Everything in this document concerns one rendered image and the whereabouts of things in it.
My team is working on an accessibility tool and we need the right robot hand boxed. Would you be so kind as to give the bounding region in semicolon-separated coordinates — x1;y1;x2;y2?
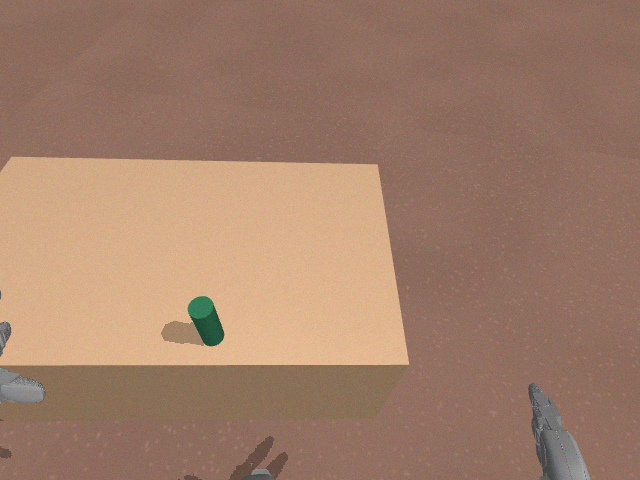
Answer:
528;383;591;480

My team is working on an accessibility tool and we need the left robot hand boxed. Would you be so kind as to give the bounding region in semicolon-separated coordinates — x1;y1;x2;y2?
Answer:
0;291;46;404

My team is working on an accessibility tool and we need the can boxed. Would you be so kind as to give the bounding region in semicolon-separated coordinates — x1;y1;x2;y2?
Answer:
188;296;224;346

